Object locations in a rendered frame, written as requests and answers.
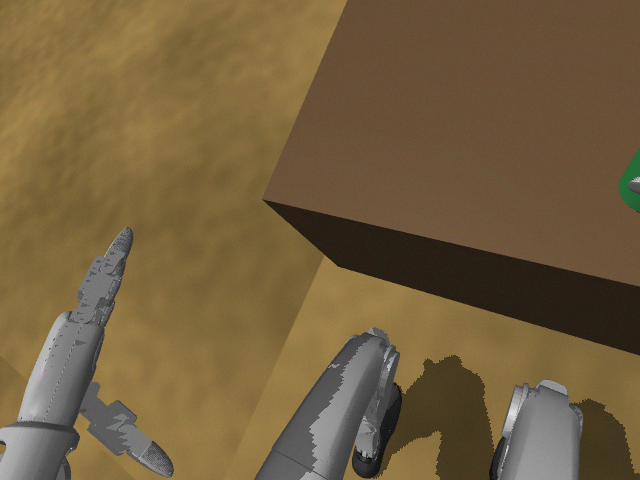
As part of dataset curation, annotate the left robot arm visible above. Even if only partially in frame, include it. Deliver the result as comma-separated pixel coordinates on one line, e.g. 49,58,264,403
0,422,80,480

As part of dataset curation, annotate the right robot foot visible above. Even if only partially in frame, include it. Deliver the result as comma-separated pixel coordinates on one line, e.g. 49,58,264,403
489,437,506,480

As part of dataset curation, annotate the left robot foot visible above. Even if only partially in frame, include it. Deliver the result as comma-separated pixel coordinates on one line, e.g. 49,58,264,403
352,383,402,479

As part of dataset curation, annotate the can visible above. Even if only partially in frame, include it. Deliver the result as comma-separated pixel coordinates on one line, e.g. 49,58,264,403
618,147,640,212

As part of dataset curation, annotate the left robot hand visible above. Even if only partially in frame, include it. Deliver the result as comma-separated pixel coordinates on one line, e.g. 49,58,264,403
18,227,174,478

